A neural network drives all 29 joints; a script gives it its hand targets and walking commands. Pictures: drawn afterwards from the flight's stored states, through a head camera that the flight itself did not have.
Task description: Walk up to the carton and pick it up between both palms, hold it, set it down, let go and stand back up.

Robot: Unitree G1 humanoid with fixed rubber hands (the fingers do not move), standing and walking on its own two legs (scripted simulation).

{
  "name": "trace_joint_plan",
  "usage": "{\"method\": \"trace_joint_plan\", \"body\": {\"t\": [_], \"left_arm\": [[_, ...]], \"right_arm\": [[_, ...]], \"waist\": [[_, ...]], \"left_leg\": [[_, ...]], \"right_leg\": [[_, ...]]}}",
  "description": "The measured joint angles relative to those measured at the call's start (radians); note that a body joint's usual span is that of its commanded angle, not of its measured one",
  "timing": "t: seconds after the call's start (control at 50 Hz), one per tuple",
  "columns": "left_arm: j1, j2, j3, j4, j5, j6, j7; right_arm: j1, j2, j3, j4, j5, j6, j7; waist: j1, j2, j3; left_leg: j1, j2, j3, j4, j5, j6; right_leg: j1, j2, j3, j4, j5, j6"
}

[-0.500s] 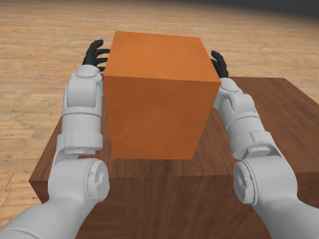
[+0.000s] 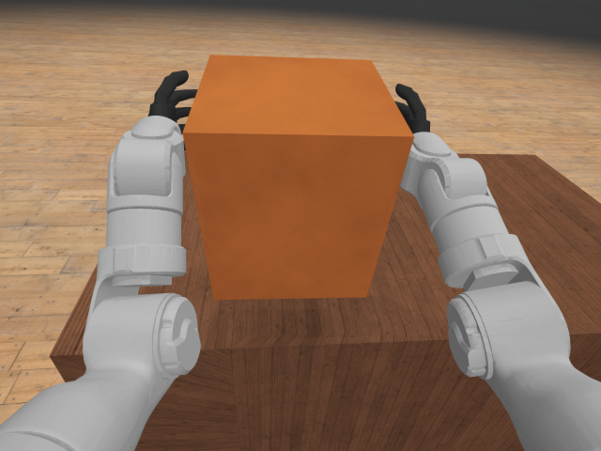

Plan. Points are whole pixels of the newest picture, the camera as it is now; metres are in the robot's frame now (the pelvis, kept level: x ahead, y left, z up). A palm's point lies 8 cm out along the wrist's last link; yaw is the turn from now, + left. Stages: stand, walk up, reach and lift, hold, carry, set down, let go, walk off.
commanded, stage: reach and lift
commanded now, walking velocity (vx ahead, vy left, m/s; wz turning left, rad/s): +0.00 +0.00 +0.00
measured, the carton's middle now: (291, 181) +0.38 +0.00 +0.23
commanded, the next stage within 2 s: hold in 0.38 s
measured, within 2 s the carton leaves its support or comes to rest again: neither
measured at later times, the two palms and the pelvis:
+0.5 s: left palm (163, 114) +0.37 +0.15 +0.32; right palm (419, 125) +0.37 -0.16 +0.32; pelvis +0.00 +0.00 +0.00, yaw +0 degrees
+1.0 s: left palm (163, 104) +0.37 +0.14 +0.33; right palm (425, 116) +0.37 -0.16 +0.33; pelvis +0.00 -0.01 +0.00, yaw +0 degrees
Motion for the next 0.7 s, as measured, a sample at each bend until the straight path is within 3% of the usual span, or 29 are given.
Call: {"method": "trace_joint_plan", "body": {"t": [0.7], "left_arm": [[-0.104, 0.044, 0.01, 0.117, -0.028, 0.032, -0.006]], "right_arm": [[-0.124, -0.038, 0.027, 0.085, 0.052, 0.09, -0.023]], "waist": [[0.019, 0.018, -0.068]], "left_leg": [[-0.047, 0.01, -0.004, 0.008, 0.004, -0.01]], "right_leg": [[-0.047, 0.011, -0.002, 0.007, 0.003, -0.011]]}}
